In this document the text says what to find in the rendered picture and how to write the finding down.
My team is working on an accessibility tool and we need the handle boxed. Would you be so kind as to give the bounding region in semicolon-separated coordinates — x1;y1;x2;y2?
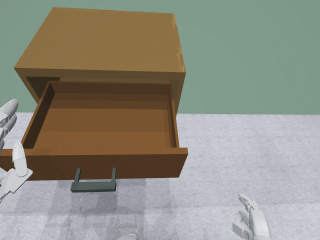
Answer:
70;167;117;193

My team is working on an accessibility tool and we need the cabinet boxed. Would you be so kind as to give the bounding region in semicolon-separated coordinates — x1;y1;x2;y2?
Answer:
14;7;186;116

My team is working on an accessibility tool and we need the right robot hand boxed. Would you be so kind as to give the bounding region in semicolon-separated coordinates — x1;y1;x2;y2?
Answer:
232;193;272;240

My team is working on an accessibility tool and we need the left robot hand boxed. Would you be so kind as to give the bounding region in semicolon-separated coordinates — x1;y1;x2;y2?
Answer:
0;99;33;203

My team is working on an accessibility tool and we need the drawer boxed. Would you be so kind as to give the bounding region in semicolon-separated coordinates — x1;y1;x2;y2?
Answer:
0;81;188;181

